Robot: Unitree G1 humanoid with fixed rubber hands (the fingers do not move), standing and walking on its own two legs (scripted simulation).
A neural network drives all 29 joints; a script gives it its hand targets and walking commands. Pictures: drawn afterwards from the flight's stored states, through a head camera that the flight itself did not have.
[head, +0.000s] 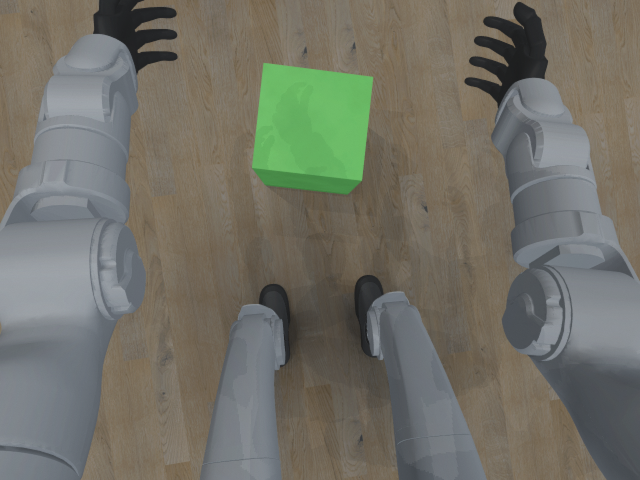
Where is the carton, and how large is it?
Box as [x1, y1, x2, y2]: [252, 63, 372, 194]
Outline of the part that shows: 263,63 252,168 266,185 347,194 361,180 372,77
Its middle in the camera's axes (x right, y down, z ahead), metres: -0.02 -0.22 +0.86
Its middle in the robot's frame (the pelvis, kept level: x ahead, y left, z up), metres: +0.56 -0.02 -0.54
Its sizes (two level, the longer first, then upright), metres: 0.210 0.200 0.250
